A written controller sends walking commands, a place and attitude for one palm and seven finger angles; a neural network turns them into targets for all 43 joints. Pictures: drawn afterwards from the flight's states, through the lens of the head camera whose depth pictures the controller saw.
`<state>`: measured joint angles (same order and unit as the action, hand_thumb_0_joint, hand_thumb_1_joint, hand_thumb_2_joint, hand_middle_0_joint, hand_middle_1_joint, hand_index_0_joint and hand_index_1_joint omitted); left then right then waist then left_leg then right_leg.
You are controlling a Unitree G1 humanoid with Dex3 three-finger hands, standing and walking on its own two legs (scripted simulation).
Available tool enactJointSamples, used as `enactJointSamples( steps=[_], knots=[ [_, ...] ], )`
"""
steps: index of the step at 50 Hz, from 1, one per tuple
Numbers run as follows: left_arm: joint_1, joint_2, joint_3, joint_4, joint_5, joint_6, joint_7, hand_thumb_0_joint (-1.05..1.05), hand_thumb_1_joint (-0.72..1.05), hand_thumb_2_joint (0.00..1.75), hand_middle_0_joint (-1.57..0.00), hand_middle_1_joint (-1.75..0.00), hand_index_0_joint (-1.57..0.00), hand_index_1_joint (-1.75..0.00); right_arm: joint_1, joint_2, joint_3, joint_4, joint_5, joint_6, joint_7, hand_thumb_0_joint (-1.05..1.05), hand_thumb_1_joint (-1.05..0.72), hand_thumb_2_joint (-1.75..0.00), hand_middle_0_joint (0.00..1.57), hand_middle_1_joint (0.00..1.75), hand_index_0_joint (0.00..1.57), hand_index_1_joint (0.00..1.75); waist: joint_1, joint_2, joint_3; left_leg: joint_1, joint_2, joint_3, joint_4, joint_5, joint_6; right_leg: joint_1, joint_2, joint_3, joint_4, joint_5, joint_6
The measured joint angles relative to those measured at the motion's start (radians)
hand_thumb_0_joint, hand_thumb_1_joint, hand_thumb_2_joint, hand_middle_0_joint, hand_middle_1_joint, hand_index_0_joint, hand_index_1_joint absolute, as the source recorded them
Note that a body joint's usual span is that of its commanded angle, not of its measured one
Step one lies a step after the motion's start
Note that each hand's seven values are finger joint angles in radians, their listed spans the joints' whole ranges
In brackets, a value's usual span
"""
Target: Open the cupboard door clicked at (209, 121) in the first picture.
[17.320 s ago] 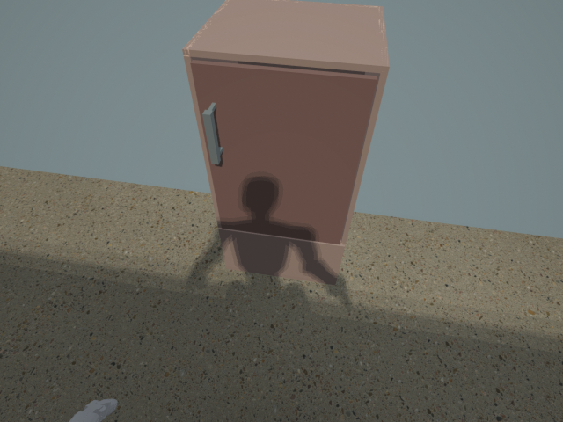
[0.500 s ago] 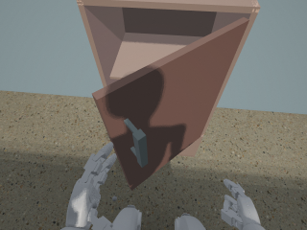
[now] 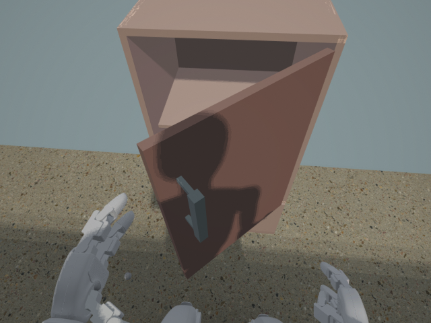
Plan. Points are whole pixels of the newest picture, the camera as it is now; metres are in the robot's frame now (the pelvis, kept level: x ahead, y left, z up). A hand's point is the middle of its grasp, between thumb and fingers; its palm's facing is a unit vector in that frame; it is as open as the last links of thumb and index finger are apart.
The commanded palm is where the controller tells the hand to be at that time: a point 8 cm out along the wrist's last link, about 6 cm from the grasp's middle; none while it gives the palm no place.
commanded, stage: draw the hand back to the body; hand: left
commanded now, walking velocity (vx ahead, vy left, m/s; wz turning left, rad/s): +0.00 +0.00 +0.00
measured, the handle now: (192, 210) +0.31 +0.07 +0.05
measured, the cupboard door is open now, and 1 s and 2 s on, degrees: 44 44 44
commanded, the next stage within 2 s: step back with the hand held close in 1.32 s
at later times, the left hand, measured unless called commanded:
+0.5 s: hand (53, 254) +0.19 +0.22 +0.15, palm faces +0.20 -0.92 -0.33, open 14.3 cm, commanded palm +0.16 +0.27 +0.19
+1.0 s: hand out of the picture +0.23 +0.28 +0.26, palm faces +0.45 -0.79 -0.41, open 8.5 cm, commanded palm +0.18 +0.32 +0.27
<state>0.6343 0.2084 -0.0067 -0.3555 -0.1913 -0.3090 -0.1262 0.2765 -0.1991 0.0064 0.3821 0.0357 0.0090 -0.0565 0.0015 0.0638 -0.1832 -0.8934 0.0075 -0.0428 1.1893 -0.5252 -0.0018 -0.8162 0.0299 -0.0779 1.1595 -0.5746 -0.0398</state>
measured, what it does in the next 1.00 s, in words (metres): rises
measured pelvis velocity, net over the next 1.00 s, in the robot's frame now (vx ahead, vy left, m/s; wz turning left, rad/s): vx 0.04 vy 0.02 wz -0.01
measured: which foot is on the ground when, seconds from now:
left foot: down 0.00-1.00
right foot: down 0.00-1.00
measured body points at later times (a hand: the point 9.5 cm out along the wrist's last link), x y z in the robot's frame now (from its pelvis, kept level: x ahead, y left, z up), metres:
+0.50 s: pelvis +0.02 +0.03 +0.06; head +0.01 +0.01 +0.51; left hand +0.17 +0.27 +0.17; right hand +0.20 -0.19 -0.01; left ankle +0.03 +0.12 -0.65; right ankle +0.00 -0.10 -0.65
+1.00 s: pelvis +0.04 +0.02 +0.09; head +0.01 +0.01 +0.54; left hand +0.20 +0.32 +0.28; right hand +0.22 -0.20 +0.02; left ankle +0.03 +0.12 -0.65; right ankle +0.00 -0.10 -0.65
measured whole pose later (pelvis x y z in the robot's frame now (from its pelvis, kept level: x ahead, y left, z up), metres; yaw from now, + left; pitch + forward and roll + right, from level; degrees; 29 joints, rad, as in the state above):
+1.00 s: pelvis +0.04 +0.02 +0.09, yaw -1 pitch -2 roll -1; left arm 0.48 0.38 0.35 -0.47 -0.08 -0.02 0.13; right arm 0.22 -0.23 0.04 0.57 0.01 -0.09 -0.10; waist 0.06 0.05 -0.03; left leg -0.21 -0.02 0.00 0.54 -0.30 0.03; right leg -0.14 0.01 -0.02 0.49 -0.32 0.00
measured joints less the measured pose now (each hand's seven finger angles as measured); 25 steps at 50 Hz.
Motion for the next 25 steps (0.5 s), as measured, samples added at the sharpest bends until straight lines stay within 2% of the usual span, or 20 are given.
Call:
enactJointSamples(
  steps=[4,8,13,15,18,21,25],
  knots=[
    [0.022,0.005,0.014,0.008,-0.022,0.031,-0.035,-0.01,-0.5,0.3,-0.15,-0.3,-0.15,-0.3,0.016,-0.013,0.008,-0.01,0.003,-0.009,-0.01,0.01,-0.9,-0.9,0.2,0.3,0.2,0.3,-0.007,-0.001,0.002,0.059,-0.002,0.001,-0.055,0.02,0.005,0.061,-0.001,0.002,-0.062,0.024,0.005],
    [0.023,0.035,0.03,0.005,-0.038,0.042,-0.054,-0.01,-0.5,0.3,-0.15,-0.3,-0.15,-0.3,0.02,-0.027,0.007,-0.016,0.005,-0.028,-0.017,0.01,-0.9,-0.9,0.2,0.3,0.2,0.3,-0.007,-0.007,0.015,0.097,-0.001,-0.001,-0.083,0.029,0.009,0.105,0.001,0.001,-0.1,0.038,0.008],
    [0.02,0.064,0.089,-0.031,-0.071,0.043,-0.062,-0.01,-0.47,0.32,-0.15,-0.3,-0.15,-0.3,0.018,-0.03,0.003,-0.005,0.015,-0.048,-0.02,0.01,-0.9,-0.9,0.2,0.3,0.2,0.3,-0.003,-0.009,0.019,0.145,0.0,-0.002,-0.114,0.035,0.015,0.158,0.003,0.001,-0.144,0.053,0.014],
    [0.019,0.089,0.096,-0.065,-0.005,0.096,0.009,-0.01,-0.44,0.33,-0.15,-0.3,-0.15,-0.3,0.022,-0.025,0.005,-0.001,0.012,-0.039,-0.036,0.01,-0.9,-0.9,0.2,0.3,0.2,0.3,0.011,-0.014,0.015,0.177,0.001,0.007,-0.142,0.041,0.017,0.187,0.003,0.011,-0.172,0.062,0.017],
    [0.039,0.095,0.088,-0.109,0.067,0.19,0.123,-0.01,-0.37,0.36,-0.16,-0.3,-0.15,-0.3,0.023,-0.019,0.016,0.0,0.008,-0.022,-0.054,0.01,-0.9,-0.9,0.2,0.3,0.2,0.3,0.015,-0.008,0.015,0.237,-0.004,0.016,-0.203,0.061,0.023,0.245,-0.001,0.021,-0.234,0.085,0.025],
    [0.053,0.087,0.075,-0.124,0.109,0.255,0.191,-0.01,-0.28,0.4,-0.16,-0.3,-0.16,-0.3,0.022,-0.014,0.028,0.003,0.004,-0.016,-0.064,0.01,-0.9,-0.9,0.2,0.3,0.2,0.3,0.019,0.001,0.027,0.294,-0.01,0.025,-0.261,0.082,0.032,0.3,-0.008,0.03,-0.292,0.108,0.032],
    [0.042,0.104,0.082,-0.122,0.134,0.304,0.238,-0.01,-0.16,0.45,-0.16,-0.3,-0.16,-0.3,0.021,-0.007,0.048,0.026,-0.002,-0.023,-0.074,0.01,-0.9,-0.9,0.2,0.3,0.2,0.3,0.032,-0.001,0.048,0.365,-0.019,0.032,-0.329,0.106,0.039,0.369,-0.017,0.038,-0.356,0.132,0.039]
  ],
)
